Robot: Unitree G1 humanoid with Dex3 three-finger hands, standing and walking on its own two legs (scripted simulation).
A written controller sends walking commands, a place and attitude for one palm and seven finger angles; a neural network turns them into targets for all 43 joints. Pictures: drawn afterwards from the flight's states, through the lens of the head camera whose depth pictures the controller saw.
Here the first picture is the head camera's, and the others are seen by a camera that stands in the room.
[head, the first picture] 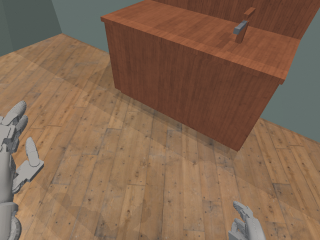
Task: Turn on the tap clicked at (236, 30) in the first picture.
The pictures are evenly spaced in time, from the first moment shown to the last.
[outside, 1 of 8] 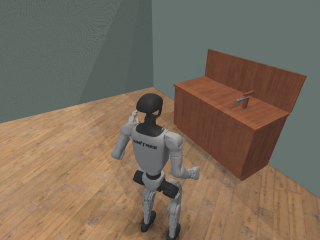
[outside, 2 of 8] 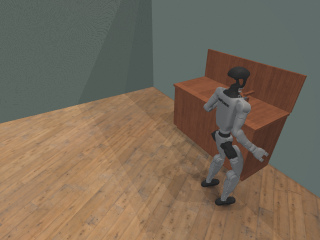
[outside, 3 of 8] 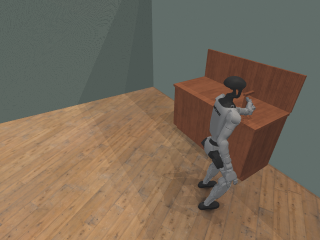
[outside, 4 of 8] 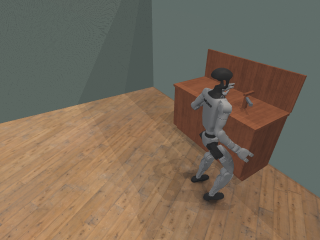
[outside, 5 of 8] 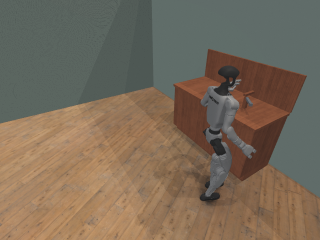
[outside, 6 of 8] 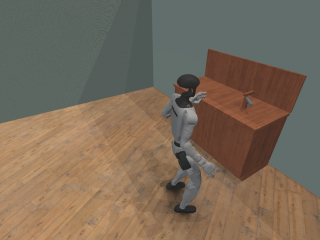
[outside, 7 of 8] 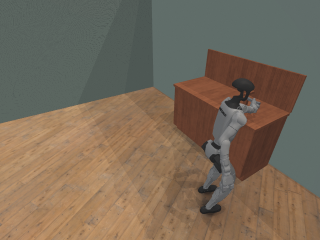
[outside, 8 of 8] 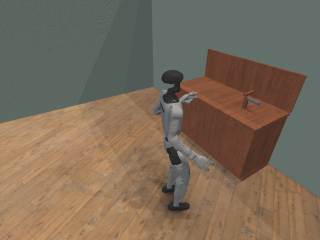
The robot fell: no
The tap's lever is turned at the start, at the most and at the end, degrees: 0 86 86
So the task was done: yes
